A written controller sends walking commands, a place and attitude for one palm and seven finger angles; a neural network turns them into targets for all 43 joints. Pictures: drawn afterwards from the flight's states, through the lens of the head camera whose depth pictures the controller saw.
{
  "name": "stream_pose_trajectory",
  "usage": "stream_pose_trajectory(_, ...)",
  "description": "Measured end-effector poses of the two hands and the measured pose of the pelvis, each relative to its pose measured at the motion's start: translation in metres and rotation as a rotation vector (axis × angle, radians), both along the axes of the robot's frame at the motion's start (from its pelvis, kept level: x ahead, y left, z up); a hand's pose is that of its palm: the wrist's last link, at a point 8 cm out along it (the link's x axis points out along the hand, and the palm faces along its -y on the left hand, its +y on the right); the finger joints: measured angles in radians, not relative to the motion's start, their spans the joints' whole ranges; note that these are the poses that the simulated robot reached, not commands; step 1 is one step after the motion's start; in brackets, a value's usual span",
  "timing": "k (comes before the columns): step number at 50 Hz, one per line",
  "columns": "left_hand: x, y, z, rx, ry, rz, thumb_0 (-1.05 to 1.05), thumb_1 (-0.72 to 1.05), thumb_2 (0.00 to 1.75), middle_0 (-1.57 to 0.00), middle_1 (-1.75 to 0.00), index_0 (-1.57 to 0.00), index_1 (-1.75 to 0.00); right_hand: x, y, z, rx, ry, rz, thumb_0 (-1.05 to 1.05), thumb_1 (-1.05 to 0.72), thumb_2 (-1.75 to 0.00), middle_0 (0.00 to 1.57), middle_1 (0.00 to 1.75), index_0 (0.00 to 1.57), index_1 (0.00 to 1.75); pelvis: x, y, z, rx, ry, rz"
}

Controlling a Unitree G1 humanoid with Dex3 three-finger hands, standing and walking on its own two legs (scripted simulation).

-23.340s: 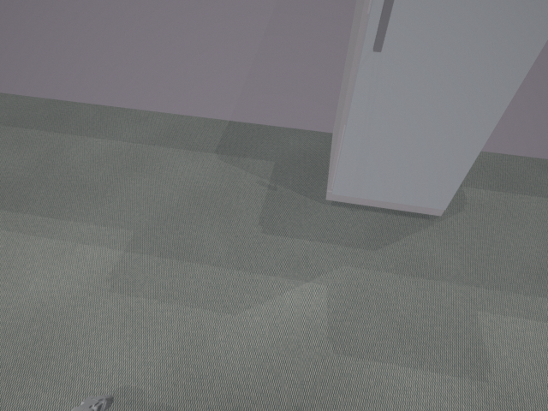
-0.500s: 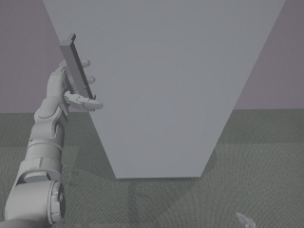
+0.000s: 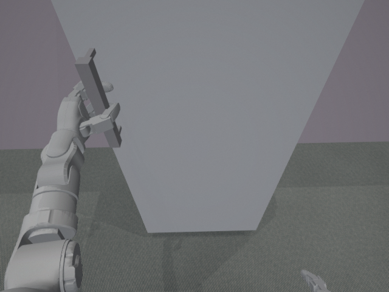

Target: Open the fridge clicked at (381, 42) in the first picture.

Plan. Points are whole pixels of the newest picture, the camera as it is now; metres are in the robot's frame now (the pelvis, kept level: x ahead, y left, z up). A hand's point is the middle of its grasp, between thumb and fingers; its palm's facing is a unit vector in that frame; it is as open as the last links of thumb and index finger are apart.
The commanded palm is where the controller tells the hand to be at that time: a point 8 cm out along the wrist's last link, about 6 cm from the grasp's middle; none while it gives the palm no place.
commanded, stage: grip the handle and tug to test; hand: left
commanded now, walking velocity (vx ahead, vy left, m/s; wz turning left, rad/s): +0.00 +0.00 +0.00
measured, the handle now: (104, 102) +0.47 +0.22 +0.15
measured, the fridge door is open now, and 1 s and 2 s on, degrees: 0 0 16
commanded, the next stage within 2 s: pull the door a little, standing still in 0.80 s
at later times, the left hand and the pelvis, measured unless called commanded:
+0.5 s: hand (107, 116) +0.41 +0.20 +0.16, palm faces +0.07 -1.00 +0.00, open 6.1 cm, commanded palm +0.37 +0.25 +0.16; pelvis +0.01 +0.00 +0.00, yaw +0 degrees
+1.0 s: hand (107, 117) +0.41 +0.19 +0.16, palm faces +0.07 -1.00 +0.00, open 6.1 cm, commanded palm +0.36 +0.25 +0.16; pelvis +0.04 +0.01 +0.00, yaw -2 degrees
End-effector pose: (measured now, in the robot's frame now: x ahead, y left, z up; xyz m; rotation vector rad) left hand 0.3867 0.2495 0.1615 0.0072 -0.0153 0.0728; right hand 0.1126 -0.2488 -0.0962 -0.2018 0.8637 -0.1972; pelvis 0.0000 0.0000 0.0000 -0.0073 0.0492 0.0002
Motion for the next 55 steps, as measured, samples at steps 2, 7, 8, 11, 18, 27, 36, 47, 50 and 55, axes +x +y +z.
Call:
stream_pose_trajectory(2,0.001,0.000,0.000,-0.001,0.001,-0.002,0.01,0.64,0.79,-0.36,-1.33,-0.34,-1.32,0.003,0.001,0.001,0.000,-0.004,0.003,0.01,-0.91,-0.89,0.20,0.30,0.20,0.30,0.001,0.001,0.000,0.000,0.001,-0.001)
stream_pose_trajectory(7,0.001,0.000,0.000,-0.003,0.001,-0.004,0.01,0.68,0.80,-0.35,-1.34,-0.34,-1.34,0.010,0.004,0.001,0.003,-0.009,0.010,0.01,-0.91,-0.89,0.20,0.30,0.20,0.30,0.004,0.002,0.000,-0.001,0.004,0.001)
stream_pose_trajectory(8,0.001,0.000,0.000,-0.004,0.001,-0.005,0.01,0.68,0.80,-0.35,-1.34,-0.34,-1.34,0.011,0.004,0.001,0.003,-0.009,0.011,0.01,-0.91,-0.89,0.20,0.30,0.20,0.30,0.004,0.002,0.000,-0.001,0.004,0.001)
stream_pose_trajectory(11,0.001,0.000,0.000,-0.004,0.002,-0.008,0.01,0.68,0.80,-0.35,-1.34,-0.34,-1.34,0.014,0.006,0.002,0.004,-0.009,0.014,0.01,-0.91,-0.89,0.20,0.30,0.20,0.30,0.005,0.002,0.000,-0.001,0.003,0.002)
stream_pose_trajectory(18,0.001,-0.001,0.000,-0.007,0.006,-0.003,0.01,0.68,0.81,-0.34,-1.35,-0.34,-1.34,0.017,0.007,0.003,0.005,-0.010,0.018,0.01,-0.91,-0.89,0.20,0.30,0.20,0.30,0.005,0.002,0.000,-0.002,0.002,0.005)
stream_pose_trajectory(27,0.000,-0.002,0.000,-0.008,0.008,0.002,0.01,0.69,0.81,-0.33,-1.36,-0.32,-1.35,0.013,0.006,0.003,0.011,-0.011,0.000,0.01,-0.91,-0.89,0.20,0.30,0.20,0.30,0.006,0.002,0.001,-0.001,0.000,-0.008)
stream_pose_trajectory(36,-0.001,-0.003,0.000,-0.005,0.002,0.003,0.01,0.72,0.78,-0.29,-1.38,-0.28,-1.37,0.015,0.004,0.006,0.021,-0.029,-0.028,0.01,-0.91,-0.89,0.20,0.30,0.20,0.30,0.014,0.004,0.002,-0.002,-0.002,-0.028)
stream_pose_trajectory(47,-0.004,-0.004,0.000,-0.003,-0.004,-0.002,0.01,0.74,0.77,-0.27,-1.38,-0.26,-1.37,0.042,0.006,0.012,0.028,-0.065,-0.030,0.01,-0.91,-0.90,0.20,0.30,0.20,0.30,0.032,0.007,0.002,-0.008,0.005,-0.038)
stream_pose_trajectory(50,-0.004,-0.003,0.000,-0.003,-0.003,-0.003,0.01,0.73,0.77,-0.28,-1.38,-0.27,-1.37,0.052,0.009,0.012,0.023,-0.063,-0.011,0.01,-0.91,-0.90,0.20,0.30,0.20,0.30,0.035,0.007,0.002,-0.010,0.006,-0.027)
stream_pose_trajectory(55,-0.004,-0.003,0.000,-0.003,0.002,0.002,0.01,0.72,0.78,-0.29,-1.36,-0.28,-1.36,0.066,0.014,0.012,0.026,-0.065,0.018,0.01,-0.91,-0.90,0.20,0.30,0.20,0.30,0.038,0.008,0.002,-0.012,0.008,-0.017)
